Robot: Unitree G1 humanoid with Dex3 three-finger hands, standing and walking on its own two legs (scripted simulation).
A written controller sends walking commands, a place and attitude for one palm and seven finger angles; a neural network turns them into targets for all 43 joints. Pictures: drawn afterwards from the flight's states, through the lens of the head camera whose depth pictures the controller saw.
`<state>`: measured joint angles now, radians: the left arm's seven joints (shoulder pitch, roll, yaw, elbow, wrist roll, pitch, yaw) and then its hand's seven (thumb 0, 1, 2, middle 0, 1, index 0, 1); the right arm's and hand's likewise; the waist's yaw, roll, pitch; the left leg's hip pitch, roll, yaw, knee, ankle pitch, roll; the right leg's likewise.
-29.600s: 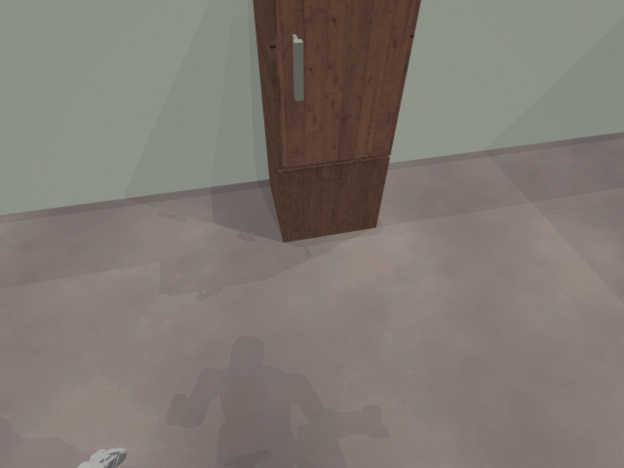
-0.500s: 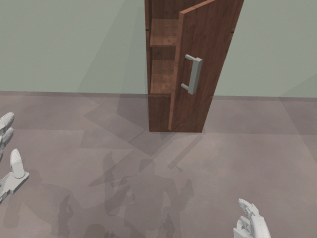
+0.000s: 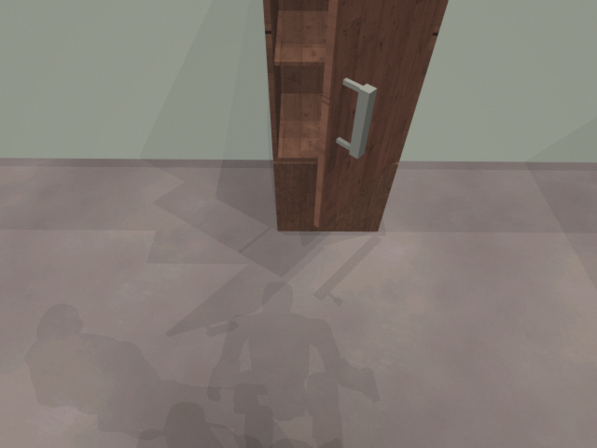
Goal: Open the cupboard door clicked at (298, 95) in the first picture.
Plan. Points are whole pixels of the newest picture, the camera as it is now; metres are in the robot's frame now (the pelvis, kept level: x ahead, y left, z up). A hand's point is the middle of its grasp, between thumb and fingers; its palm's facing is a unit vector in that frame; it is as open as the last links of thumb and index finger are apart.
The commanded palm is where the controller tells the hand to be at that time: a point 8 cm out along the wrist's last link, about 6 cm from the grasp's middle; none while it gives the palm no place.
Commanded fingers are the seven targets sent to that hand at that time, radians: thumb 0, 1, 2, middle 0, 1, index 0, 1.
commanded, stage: let the arm hang, fingers relaxed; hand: left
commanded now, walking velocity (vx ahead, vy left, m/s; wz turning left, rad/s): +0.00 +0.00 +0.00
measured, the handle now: (353, 119) +0.71 -0.08 +0.02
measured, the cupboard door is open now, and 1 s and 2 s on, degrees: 47 47 47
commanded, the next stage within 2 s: look to check the result in 0.80 s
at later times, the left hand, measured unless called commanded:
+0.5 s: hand out of the picture +0.02 +0.18 -0.16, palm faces +0.03 -0.97 -0.25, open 7.4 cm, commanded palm none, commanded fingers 0.00 0.90 0.90 -0.20 -0.30 -0.20 -0.30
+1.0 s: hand out of the picture +0.02 +0.15 -0.16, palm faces +0.05 -0.98 -0.21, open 7.4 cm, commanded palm none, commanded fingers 0.00 0.90 0.90 -0.20 -0.30 -0.20 -0.30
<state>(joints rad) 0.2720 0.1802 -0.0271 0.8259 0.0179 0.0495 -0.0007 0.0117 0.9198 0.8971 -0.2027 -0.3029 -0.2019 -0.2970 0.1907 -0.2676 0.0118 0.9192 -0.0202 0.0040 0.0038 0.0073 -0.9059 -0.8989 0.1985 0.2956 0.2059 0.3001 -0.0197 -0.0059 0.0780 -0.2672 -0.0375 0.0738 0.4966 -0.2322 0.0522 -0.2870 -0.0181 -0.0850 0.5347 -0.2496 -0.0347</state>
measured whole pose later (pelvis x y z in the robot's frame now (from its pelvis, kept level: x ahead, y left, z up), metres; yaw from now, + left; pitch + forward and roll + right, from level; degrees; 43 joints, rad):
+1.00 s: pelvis +0.03 -0.03 +0.01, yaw +1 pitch -1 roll +0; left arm 0.26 0.14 0.00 1.16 0.00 -0.01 0.03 0.00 0.91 0.90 -0.20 -0.30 -0.20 -0.30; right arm 0.27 -0.16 0.01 1.16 -0.02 0.00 -0.04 0.00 -0.91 -0.90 0.20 0.30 0.20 0.30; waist 0.00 0.03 0.05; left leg -0.14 0.00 0.04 0.36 -0.21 0.01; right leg -0.14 0.03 -0.11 0.36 -0.22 -0.07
